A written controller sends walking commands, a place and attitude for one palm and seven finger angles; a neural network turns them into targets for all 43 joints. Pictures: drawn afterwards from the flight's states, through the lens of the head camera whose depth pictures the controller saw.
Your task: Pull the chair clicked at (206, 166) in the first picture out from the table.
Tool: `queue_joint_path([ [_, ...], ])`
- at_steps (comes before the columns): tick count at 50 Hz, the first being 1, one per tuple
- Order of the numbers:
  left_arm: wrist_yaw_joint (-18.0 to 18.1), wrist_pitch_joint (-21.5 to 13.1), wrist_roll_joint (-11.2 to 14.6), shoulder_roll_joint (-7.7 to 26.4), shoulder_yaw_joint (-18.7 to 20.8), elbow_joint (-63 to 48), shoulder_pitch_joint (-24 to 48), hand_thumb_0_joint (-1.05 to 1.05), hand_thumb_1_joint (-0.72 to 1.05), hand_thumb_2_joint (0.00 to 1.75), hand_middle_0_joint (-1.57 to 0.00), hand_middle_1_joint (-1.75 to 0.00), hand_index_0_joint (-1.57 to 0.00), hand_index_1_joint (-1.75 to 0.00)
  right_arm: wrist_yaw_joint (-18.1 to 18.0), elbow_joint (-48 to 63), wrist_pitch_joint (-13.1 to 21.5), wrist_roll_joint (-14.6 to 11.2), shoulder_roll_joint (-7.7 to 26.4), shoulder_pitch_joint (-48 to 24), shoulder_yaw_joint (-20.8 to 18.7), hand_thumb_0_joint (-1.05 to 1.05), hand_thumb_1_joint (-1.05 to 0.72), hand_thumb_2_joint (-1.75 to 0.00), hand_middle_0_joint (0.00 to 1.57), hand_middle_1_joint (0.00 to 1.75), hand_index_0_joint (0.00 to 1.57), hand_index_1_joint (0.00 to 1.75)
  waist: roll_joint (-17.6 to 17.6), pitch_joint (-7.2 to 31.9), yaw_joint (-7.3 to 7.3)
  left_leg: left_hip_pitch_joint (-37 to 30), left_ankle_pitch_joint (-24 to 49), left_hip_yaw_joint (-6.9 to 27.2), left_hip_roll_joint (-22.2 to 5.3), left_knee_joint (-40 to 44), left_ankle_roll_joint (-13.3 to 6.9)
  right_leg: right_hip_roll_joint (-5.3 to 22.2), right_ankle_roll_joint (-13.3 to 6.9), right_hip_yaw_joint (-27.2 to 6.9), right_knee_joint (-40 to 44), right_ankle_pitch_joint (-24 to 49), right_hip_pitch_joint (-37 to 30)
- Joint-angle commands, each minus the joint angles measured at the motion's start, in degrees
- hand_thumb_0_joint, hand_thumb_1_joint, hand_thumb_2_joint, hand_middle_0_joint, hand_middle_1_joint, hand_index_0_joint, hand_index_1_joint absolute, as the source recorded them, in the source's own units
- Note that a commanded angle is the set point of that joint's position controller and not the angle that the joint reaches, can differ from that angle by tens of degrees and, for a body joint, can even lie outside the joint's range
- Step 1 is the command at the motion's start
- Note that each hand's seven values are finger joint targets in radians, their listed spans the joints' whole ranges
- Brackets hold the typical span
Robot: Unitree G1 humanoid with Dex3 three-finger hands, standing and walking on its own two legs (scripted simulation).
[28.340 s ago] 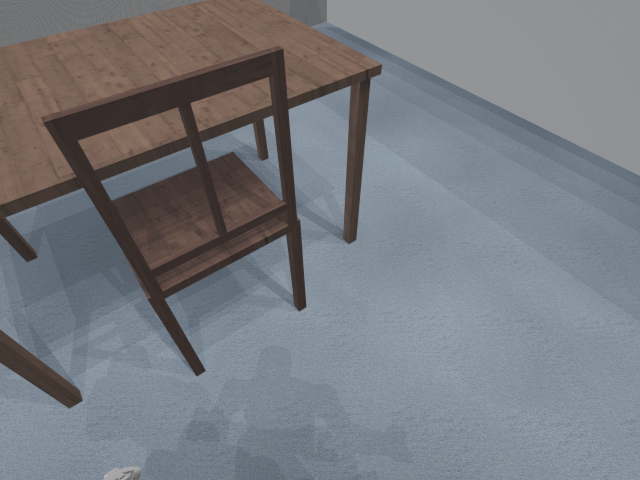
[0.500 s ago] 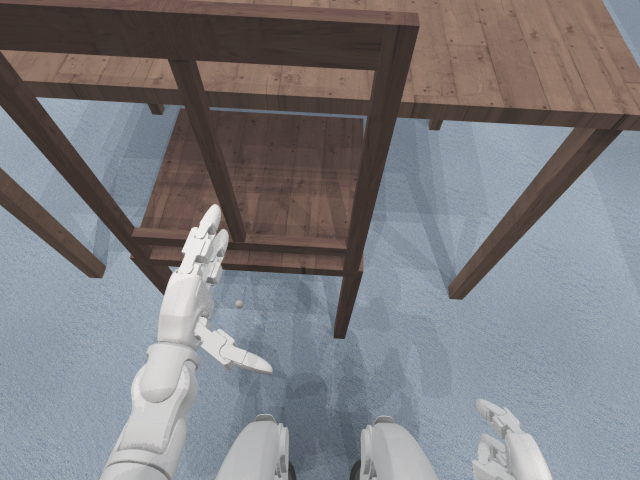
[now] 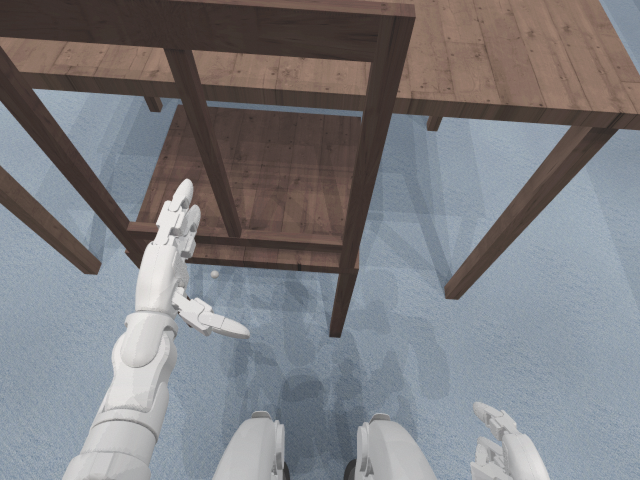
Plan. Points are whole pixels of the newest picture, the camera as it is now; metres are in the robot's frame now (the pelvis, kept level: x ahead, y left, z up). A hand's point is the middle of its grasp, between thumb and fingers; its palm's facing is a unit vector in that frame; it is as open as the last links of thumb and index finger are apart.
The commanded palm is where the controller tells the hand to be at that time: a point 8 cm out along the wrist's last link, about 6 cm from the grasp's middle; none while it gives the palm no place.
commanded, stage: push the fingers through the gap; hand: left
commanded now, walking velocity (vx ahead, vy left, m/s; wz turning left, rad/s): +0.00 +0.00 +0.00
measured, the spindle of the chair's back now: (214, 166) +0.49 +0.15 +0.06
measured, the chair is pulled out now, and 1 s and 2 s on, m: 0.00 0.00 0.00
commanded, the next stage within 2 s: hook a spindle and tug to test in 1.60 s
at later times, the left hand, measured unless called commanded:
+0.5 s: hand (220, 252) +0.39 +0.13 +0.02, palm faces -0.08 -1.00 -0.03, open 16.9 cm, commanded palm +0.38 +0.19 +0.02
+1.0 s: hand (220, 215) +0.44 +0.14 +0.02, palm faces -0.06 -1.00 -0.04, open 16.9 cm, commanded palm +0.42 +0.18 +0.02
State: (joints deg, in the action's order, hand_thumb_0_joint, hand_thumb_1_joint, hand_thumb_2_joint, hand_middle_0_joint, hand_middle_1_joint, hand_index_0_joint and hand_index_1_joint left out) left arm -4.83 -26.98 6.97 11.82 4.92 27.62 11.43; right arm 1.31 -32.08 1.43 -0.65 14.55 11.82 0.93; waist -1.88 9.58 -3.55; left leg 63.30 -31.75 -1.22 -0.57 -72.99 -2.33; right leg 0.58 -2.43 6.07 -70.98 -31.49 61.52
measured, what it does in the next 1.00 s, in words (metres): stands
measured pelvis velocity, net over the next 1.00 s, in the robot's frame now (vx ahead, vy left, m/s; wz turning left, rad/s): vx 0.00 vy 0.01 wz -0.02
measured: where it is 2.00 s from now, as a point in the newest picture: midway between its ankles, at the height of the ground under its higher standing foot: outside the picture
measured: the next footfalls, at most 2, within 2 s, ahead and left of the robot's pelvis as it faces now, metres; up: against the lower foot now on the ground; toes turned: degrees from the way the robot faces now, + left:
none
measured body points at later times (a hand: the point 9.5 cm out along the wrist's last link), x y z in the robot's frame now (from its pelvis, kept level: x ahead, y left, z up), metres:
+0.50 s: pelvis +0.00 +0.00 +0.00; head +0.13 +0.00 +0.43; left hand +0.39 +0.19 +0.03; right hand +0.12 -0.26 -0.12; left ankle +0.02 +0.09 -0.62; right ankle +0.02 -0.10 -0.62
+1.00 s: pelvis +0.00 +0.01 +0.00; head +0.13 +0.02 +0.43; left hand +0.44 +0.19 +0.02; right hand +0.07 -0.25 -0.12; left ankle +0.03 +0.09 -0.62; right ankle +0.02 -0.10 -0.62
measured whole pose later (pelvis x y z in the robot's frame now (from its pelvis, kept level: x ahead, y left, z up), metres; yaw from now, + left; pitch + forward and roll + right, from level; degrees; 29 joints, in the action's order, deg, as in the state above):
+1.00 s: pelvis +0.00 +0.01 +0.00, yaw -1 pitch +25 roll -3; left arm -6.1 -27.5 6.4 15.1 11.8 46.8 31.4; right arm 2.0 -35.2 0.4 0.3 14.5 16.2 0.5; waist -2.7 9.3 -6.8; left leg 66.7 -31.7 -2.1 -1.0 -73.2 -3.4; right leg 0.1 -1.3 5.1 -70.3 -30.4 65.0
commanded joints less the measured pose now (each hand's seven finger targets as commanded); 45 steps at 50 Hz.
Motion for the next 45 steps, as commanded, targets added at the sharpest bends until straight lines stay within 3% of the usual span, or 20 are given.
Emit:
queue_joint_path([
  [1,-4.0,-0.53,2.47,3.94,0.17,-12.73,8.65,0.0,-0.5,0.3,-0.06,-0.08,-0.06,-0.08,-0.5,8.76,2.06,-0.53,8.37,1.61,-3.55,0.0,-0.9,-0.9,0.2,0.3,0.2,0.3,-0.78,23.52,0.08,-14.36,15.99,3.39,0.94,9.94,0.77,-0.76,0.44,-5.48,10.55,15.73,-15.06],
  [3,-3.71,-2.31,3.47,6.33,1.57,-19.65,12.05,0.0,-0.5,0.3,-0.06,-0.08,-0.06,-0.08,-1.09,8.76,2.6,-0.34,8.17,2.09,-3.63,0.0,-0.9,-0.9,0.2,0.3,0.2,0.3,-1.84,27.85,-0.23,-18.24,21.26,3.91,0.47,9.41,0.76,-0.97,0.61,-5.39,9.6,20.07,-16.25],
  [4,-2.94,-3.58,3.63,7.49,2.84,-22.49,12.74,0.0,-0.5,0.3,-0.06,-0.08,-0.06,-0.08,-1.23,8.28,2.95,-0.14,7.86,2.44,-3.72,0.0,-0.9,-0.9,0.2,0.3,0.2,0.3,-3.47,29.23,0.36,-20.18,23.38,4.22,0.33,9.53,0.95,-0.93,0.62,-5.39,9.41,21.12,-16.05],
  [5,-2.15,-4.62,3.45,6.58,1.97,-23.27,13.76,0.0,-0.5,0.3,-0.06,-0.08,-0.06,-0.08,-1.28,7.59,3.37,0.15,7.49,2.69,-3.58,0.0,-0.9,-0.9,0.2,0.3,0.2,0.3,-3.36,28.84,-0.45,-20.73,24.51,4.37,0.21,9.05,0.94,-0.97,0.75,-5.15,9.03,21.66,-15.03],
  [7,-0.3,-6.17,2.75,5.9,1.93,-20.19,15.68,0.0,-0.5,0.3,-0.06,-0.08,-0.06,-0.08,-1.26,5.54,3.83,0.52,7.28,2.91,-3.45,0.0,-0.9,-0.9,0.2,0.3,0.2,0.3,-0.99,24.31,-1.9,-17.65,22.06,4.48,0.05,8.01,0.8,-1.13,1.06,-4.96,8.83,19.39,-12.13],
  [10,0.84,-6.02,1.16,7.21,4.8,-8.87,14.68,0.0,-0.5,0.3,-0.06,-0.08,-0.06,-0.08,-1.03,3.89,3.66,0.85,7.71,3.19,-3.38,0.0,-0.9,-0.9,0.2,0.3,0.2,0.3,3.22,17.69,-2.48,-9.61,15.72,3.74,0.51,6.68,0.6,-1.23,1.19,-5.34,8.83,15.22,-10.45],
  [11,0.47,-5.43,0.57,6.86,4.35,-6.18,14.76,0.0,-0.5,0.3,-0.06,-0.08,-0.06,-0.08,-0.83,3.91,3.4,0.72,7.89,3.01,-3.37,0.0,-0.9,-0.9,0.2,0.3,0.2,0.3,2.61,16.7,-2.48,-8.15,13.6,3.53,0.71,6.86,0.69,-1.15,1.1,-5.5,9.04,13.4,-10.03],
  [13,-0.66,-3.68,-0.12,7.07,4.12,-2.74,15.31,0.0,-0.5,0.3,-0.06,-0.08,-0.06,-0.08,-0.62,4.5,2.77,0.52,8.33,3.51,-3.44,0.0,-0.9,-0.9,0.2,0.3,0.2,0.3,1.65,17.36,-2.02,-7.68,12.67,3.16,1.06,7.3,0.59,-1.14,0.8,-5.86,9.37,12.65,-10.98],
  [15,-1.91,-2.24,0.53,9.15,6.02,-3.84,15.97,0.0,-0.5,0.3,-0.06,-0.08,-0.06,-0.08,-0.61,5.56,2.15,0.19,8.59,3.62,-3.49,0.0,-0.9,-0.9,0.2,0.3,0.2,0.3,-0.54,21.34,-0.74,-9.4,14.41,2.74,1.11,7.85,0.74,-1.0,0.63,-6.36,9.54,14.84,-13.62],
  [20,-3.62,-2.49,3.57,8.63,4.95,-13.23,22.57,0.0,-0.5,0.3,-0.06,-0.08,-0.06,-0.08,-1.18,6.02,2.73,-0.05,8.04,4.62,-3.66,0.0,-0.9,-0.9,0.2,0.3,0.2,0.3,-3.18,29.82,-1.35,-17.91,22.97,3.61,0.51,8.38,0.81,-1.13,0.9,-6.04,9.41,22.5,-16.37],
  [23,-2.56,-3.95,3.54,10.75,7.33,-10.5,23.22,0.0,-0.5,0.3,-0.06,-0.08,-0.06,-0.08,-1.43,4.53,3.37,0.2,8.12,5.28,-3.39,0.0,-0.9,-0.9,0.2,0.3,0.2,0.3,-0.01,26.89,-1.94,-14.25,21.62,3.7,0.48,7.94,0.6,-1.46,1.09,-5.97,9.23,21.76,-16.3],
  [25,-1.92,-4.09,2.41,8.24,5.82,-4.46,23.97,0.0,-0.5,0.3,-0.06,-0.08,-0.06,-0.08,-1.2,3.15,3.31,0.4,7.9,5.56,-3.33,0.0,-0.9,-0.9,0.2,0.3,0.2,0.3,1.69,22.03,-3.22,-10.91,18.06,3.45,0.5,7.43,0.64,-1.4,1.33,-5.76,9.36,18.68,-13.42],
  [28,-1.88,-3.66,0.9,8.3,5.8,2.87,26.24,0.0,-0.5,0.3,-0.06,-0.08,-0.06,-0.08,-0.84,2.42,2.98,0.41,8.54,6.3,-3.41,0.0,-0.9,-0.9,0.2,0.3,0.2,0.3,1.8,17.67,-3.89,-8.2,13.83,3.33,0.74,7.45,0.54,-1.48,1.04,-5.67,9.94,13.86,-10.09],
  [32,-2.88,-3.48,0.82,8.81,5.72,1.25,29.81,0.0,-0.5,0.3,-0.06,-0.08,-0.06,-0.08,-0.42,3.3,2.32,0.51,8.85,6.97,-3.67,0.0,-0.9,-0.9,0.2,0.3,0.2,0.3,-3.21,24.09,-2.75,-13.57,17.53,3.62,0.77,8.23,0.93,-1.36,0.52,-5.53,9.36,16.28,-10.87],
  [35,-2.64,-3.88,1.56,10.62,7.49,-0.41,32.56,0.0,-0.5,0.3,-0.06,-0.08,-0.06,-0.08,-0.45,3.23,1.99,0.54,8.89,7.63,-3.83,0.0,-0.9,-0.9,0.2,0.3,0.2,0.3,-2.37,27.24,-3.1,-16.19,21.01,4.04,0.44,8.11,0.98,-1.61,0.69,-5.33,9.14,19.19,-11.95],
  [37,-2.06,-4.64,1.45,12.95,9.67,-0.25,33.98,0.0,-0.5,0.3,-0.06,-0.08,-0.06,-0.08,-0.63,2.92,1.98,0.65,8.88,7.92,-3.74,0.0,-0.9,-0.9,0.2,0.3,0.2,0.3,-2.31,27.16,-2.84,-15.32,20.86,4.05,0.44,7.95,1.05,-1.71,0.75,-5.4,8.82,19.17,-12.38],
  [38,-1.76,-5.2,1.17,12.52,8.81,-0.61,36.06,0.0,-0.5,0.3,-0.06,-0.08,-0.06,-0.08,-0.66,2.62,2.07,0.77,8.93,8.11,-3.68,0.0,-0.9,-0.9,0.2,0.3,0.2,0.3,-2.35,27.78,-3.65,-15.96,21.54,4.49,0.3,7.83,0.94,-1.79,0.83,-5.2,8.37,19.38,-11.45],
  [39,-1.27,-5.68,0.93,12.84,9.56,-0.99,36.25,0.0,-0.5,0.3,-0.06,-0.08,-0.06,-0.08,-0.61,2.47,2.09,0.93,8.79,8.35,-3.76,0.0,-0.9,-0.9,0.2,0.3,0.2,0.3,-3.38,28.74,-3.08,-17.04,22.55,4.56,0.27,7.87,1.11,-1.74,0.78,-5.11,8.15,19.79,-11.32],
  [44,-0.9,-4.93,-0.15,10.94,8.78,8.08,35.48,0.0,-0.5,0.3,-0.06,-0.08,-0.06,-0.08,-0.1,1.3,1.29,1.08,9.06,9.16,-3.71,0.0,-0.9,-0.9,0.2,0.3,0.2,0.3,-0.74,23.8,-4.43,-14.46,20.26,4.55,0.16,8.08,1.15,-1.96,0.82,-4.47,8.57,17.8,-8.83],
  [45,-1.21,-4.7,-0.32,10.01,7.75,8.85,36.63,0.0,-0.5,0.3,-0.06,-0.08,-0.06,-0.08,0.07,1.15,1.11,1.07,9.12,9.37,-3.74,0.0,-0.9,-0.9,0.2,0.3,0.2,0.3,-1.75,23.03,-4.78,-14.37,19.39,4.56,0.16,8.25,1.19,-1.95,0.79,-4.4,8.8,16.87,-7.98],
])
